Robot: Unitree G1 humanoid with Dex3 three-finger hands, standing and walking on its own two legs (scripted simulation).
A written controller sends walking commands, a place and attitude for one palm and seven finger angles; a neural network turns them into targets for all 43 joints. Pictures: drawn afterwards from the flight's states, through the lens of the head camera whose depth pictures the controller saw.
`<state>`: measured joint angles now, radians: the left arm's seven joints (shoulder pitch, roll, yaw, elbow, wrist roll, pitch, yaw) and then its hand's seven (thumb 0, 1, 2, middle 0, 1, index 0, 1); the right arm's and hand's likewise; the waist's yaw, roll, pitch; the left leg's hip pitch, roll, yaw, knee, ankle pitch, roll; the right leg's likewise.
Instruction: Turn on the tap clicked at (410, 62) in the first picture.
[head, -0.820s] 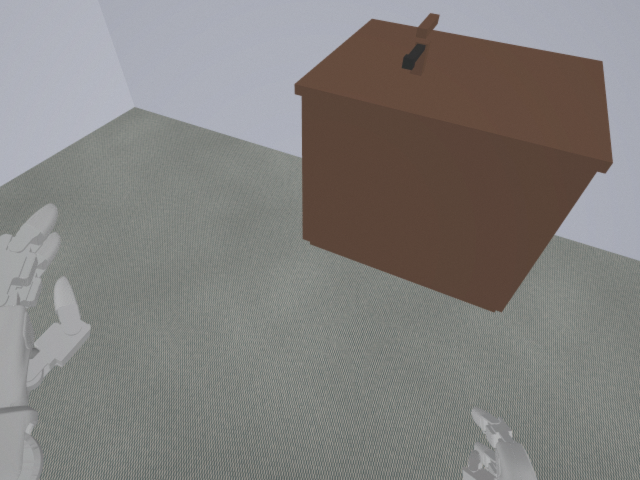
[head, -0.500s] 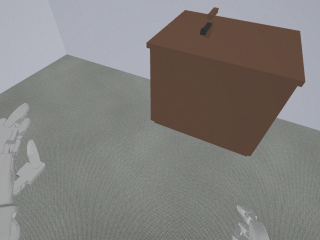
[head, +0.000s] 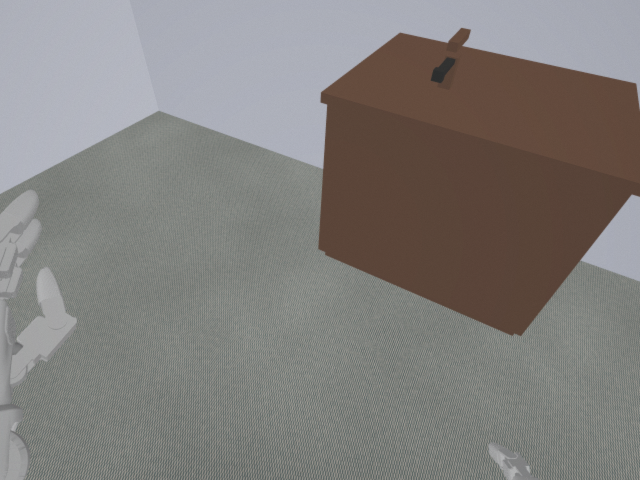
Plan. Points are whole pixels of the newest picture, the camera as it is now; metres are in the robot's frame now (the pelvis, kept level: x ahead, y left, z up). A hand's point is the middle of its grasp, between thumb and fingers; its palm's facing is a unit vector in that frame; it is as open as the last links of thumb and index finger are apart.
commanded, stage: walk to a spot facing it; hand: left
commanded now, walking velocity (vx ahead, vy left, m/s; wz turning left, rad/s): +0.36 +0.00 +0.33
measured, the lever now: (438, 75) +1.05 -0.27 +0.08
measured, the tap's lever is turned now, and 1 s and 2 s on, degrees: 0 0 0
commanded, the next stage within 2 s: turn to face it in 0.84 s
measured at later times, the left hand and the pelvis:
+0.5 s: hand (87, 269) +0.27 +0.25 +0.18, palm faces +0.55 -0.72 -0.42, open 7.4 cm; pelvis +0.11 -0.03 +0.02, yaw +11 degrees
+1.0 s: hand (120, 177) +0.40 +0.27 +0.19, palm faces +0.62 -0.60 -0.51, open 7.4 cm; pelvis +0.27 -0.02 +0.00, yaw +17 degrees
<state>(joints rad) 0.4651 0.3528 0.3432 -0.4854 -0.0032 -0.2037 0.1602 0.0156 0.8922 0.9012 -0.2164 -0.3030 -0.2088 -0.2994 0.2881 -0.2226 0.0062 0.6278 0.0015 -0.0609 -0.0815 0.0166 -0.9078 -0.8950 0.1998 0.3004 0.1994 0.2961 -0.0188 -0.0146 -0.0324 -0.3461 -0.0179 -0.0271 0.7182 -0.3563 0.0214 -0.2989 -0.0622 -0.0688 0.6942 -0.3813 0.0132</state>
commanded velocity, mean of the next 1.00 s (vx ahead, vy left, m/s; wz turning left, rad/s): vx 0.30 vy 0.00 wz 0.20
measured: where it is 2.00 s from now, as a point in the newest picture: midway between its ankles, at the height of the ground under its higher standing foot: (320, 467)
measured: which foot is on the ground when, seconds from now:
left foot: down 0.00-0.28, up 0.30-0.62, down 0.64-0.94, up 0.96-1.00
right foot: down 0.00-0.04, up 0.06-0.26, down 0.28-0.64, up 0.66-0.92, down 0.94-1.00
